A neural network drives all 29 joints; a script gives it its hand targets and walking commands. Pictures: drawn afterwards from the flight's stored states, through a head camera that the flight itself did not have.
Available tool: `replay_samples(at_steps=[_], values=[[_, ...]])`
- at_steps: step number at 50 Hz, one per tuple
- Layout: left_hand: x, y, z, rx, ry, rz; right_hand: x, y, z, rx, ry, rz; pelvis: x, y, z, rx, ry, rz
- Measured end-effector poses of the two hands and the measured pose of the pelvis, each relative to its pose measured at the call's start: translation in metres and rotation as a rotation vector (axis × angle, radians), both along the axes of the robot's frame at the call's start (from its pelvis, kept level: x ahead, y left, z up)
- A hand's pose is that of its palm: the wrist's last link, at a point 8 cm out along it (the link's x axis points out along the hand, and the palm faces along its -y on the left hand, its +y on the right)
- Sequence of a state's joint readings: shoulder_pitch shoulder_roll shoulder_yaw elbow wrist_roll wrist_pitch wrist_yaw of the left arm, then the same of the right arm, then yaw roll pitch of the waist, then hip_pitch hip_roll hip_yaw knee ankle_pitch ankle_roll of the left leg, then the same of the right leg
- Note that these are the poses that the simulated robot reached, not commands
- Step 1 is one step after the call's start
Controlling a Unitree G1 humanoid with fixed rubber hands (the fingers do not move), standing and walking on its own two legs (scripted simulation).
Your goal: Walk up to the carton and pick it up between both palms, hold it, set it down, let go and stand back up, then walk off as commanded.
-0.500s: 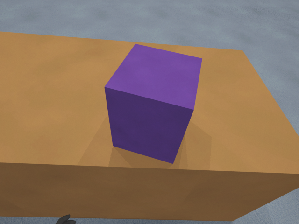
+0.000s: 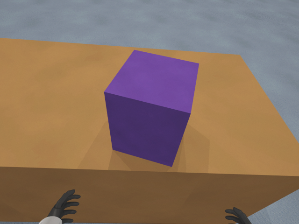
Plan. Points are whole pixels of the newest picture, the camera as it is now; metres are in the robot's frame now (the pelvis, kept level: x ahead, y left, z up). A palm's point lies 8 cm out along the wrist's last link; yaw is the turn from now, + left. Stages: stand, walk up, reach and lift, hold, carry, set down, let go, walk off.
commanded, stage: reach and lift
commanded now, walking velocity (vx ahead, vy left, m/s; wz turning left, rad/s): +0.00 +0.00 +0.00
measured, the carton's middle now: (153, 109) +0.44 +0.01 +0.07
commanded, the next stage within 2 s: none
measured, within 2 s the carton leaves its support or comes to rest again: neither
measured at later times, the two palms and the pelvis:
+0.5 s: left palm (53, 217) +0.16 +0.24 -0.03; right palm out of the picture +0.14 -0.23 -0.01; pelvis -0.01 -0.01 +0.01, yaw +0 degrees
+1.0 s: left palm (60, 191) +0.20 +0.22 +0.04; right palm (252, 211) +0.17 -0.20 +0.06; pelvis +0.00 +0.00 +0.02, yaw +0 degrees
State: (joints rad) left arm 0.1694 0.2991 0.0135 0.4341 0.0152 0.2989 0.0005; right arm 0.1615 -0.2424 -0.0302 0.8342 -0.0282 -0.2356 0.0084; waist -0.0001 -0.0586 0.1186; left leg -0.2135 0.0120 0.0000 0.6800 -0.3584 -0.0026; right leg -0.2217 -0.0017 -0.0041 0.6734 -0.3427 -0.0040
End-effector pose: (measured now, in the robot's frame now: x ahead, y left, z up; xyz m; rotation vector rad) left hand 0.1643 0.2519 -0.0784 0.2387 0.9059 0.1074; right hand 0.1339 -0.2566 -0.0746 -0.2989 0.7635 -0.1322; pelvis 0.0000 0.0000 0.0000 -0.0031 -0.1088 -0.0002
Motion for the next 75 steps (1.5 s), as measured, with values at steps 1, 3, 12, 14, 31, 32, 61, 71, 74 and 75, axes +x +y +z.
replay_samples(at_steps=[1,3,12,14,31,32,61,71,74,75], values=[[-0.003,0.0,0.002,0.0,-0.005,0.0,0.0,0.001,0.003,0.002,-0.012,-0.001,0.0,0.0,0.001,0.0,-0.006,0.0],[-0.009,0.001,0.005,0.0,-0.014,0.0,-0.001,0.004,0.008,0.005,-0.039,0.0,0.0,0.0,0.003,0.0,-0.018,0.0],[-0.024,-0.001,0.02,-0.018,-0.074,0.003,-0.005,0.019,0.032,0.026,-0.135,-0.017,-0.008,0.0,0.01,0.0,-0.043,0.0],[-0.022,-0.003,0.024,-0.024,-0.099,0.002,-0.006,0.023,0.036,0.032,-0.147,-0.027,-0.01,0.0,0.01,0.0,-0.045,0.0],[0.002,-0.022,0.067,-0.1,-0.297,-0.012,0.009,0.03,0.082,0.055,-0.294,-0.116,-0.013,-0.007,0.012,0.01,-0.058,0.0],[0.004,-0.023,0.07,-0.106,-0.307,-0.012,0.01,0.031,0.085,0.061,-0.3,-0.124,-0.013,-0.007,0.012,0.01,-0.057,0.0],[0.052,-0.039,0.134,-0.221,-0.547,-0.075,0.041,0.057,0.145,0.181,-0.462,-0.189,-0.003,-0.001,0.015,0.002,-0.034,0.0],[0.085,-0.047,0.157,-0.242,-0.572,-0.102,0.077,0.067,0.165,0.217,-0.519,-0.151,-0.002,-0.001,0.015,0.002,-0.034,0.0],[0.095,-0.05,0.164,-0.245,-0.579,-0.113,0.091,0.071,0.175,0.223,-0.544,-0.139,-0.002,-0.001,0.015,0.002,-0.034,0.0],[0.099,-0.051,0.166,-0.245,-0.579,-0.116,0.095,0.073,0.178,0.227,-0.552,-0.135,-0.002,-0.001,0.015,0.002,-0.034,0.0]])
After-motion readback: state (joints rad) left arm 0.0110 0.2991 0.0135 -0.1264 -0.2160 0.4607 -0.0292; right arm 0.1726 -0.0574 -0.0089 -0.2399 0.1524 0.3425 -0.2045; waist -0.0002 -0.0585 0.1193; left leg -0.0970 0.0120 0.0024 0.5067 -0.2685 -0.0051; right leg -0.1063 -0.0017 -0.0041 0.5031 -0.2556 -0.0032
